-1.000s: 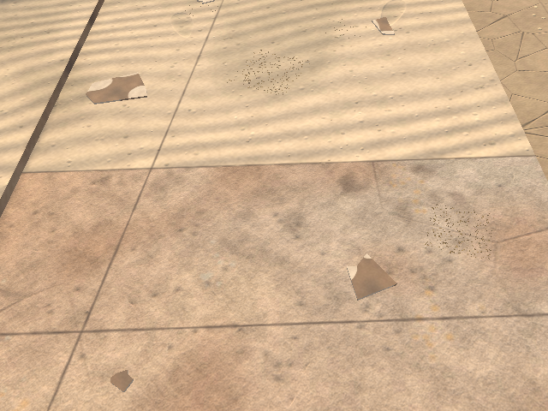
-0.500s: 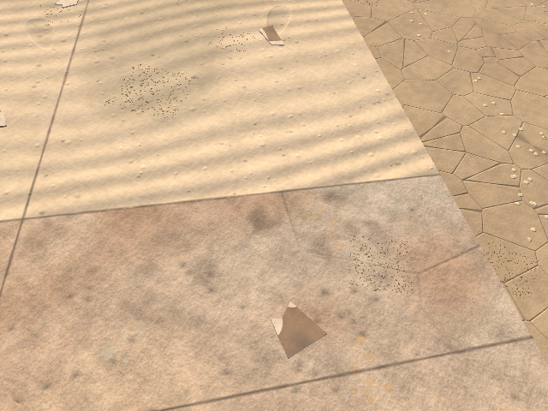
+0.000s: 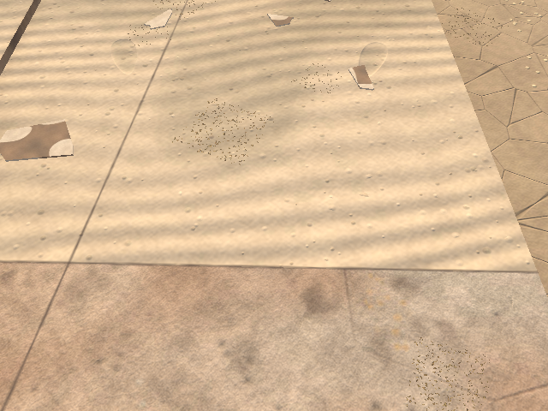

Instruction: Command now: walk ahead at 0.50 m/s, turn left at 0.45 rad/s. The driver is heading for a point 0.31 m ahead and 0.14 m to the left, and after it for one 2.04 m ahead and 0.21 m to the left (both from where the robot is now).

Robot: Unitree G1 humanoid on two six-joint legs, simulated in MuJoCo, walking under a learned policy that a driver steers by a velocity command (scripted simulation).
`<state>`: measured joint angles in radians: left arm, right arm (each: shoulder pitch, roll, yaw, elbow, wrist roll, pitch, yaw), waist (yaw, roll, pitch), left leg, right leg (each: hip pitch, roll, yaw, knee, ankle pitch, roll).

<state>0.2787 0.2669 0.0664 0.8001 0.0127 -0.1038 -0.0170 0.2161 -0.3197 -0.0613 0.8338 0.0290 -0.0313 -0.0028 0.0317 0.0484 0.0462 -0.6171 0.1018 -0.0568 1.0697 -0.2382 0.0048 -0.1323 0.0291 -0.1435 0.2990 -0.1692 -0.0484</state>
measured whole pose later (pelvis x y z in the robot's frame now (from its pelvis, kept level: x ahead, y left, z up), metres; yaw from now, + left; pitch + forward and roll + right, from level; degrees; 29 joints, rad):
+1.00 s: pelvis +0.33 +0.06 -0.02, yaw +14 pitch +2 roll +1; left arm 0.14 0.30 0.06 0.70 -0.02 0.00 0.01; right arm 0.16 -0.28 -0.06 0.75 -0.01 0.03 -0.03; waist 0.00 -0.02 0.04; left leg -0.25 -0.06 -0.01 0.57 -0.35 0.04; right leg -0.38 0.03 0.13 0.60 -0.24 0.02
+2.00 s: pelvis +0.37 +0.04 -0.01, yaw -10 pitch -1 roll +0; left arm 0.18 0.27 0.05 0.69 0.02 0.04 0.01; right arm 0.18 -0.23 -0.02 0.74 -0.01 -0.03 0.01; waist 0.00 -0.02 0.03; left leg -0.23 -0.01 -0.03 0.52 -0.28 0.00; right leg -0.23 0.03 0.10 0.52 -0.27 0.02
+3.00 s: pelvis +0.36 +0.06 -0.01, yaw +19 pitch +1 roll -1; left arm 0.15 0.28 0.07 0.72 0.02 -0.02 0.00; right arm 0.16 -0.30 -0.05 0.61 0.00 0.05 -0.02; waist -0.01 0.03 0.03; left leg -0.31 -0.13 -0.23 0.57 -0.28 0.03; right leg -0.23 0.03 0.06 0.48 -0.25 0.00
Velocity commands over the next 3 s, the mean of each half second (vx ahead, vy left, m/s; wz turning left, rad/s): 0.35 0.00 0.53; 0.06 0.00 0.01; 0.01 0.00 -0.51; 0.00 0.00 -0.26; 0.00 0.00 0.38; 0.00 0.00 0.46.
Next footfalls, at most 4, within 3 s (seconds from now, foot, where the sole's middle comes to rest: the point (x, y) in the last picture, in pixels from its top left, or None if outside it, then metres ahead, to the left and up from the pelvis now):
0.28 left None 0.31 0.16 -0.78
0.74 right None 0.44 -0.04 -0.78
1.32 right None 0.39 -0.10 -0.78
1.76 left None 0.40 0.16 -0.78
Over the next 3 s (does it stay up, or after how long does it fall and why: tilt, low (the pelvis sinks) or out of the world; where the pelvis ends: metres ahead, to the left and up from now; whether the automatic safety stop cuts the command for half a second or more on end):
stays up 0.36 0.06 -0.01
